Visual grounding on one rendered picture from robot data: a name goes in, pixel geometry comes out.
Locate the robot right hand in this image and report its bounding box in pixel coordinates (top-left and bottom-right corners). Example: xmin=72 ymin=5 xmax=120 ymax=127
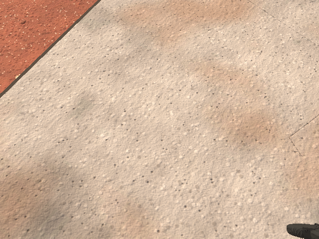
xmin=286 ymin=223 xmax=319 ymax=239

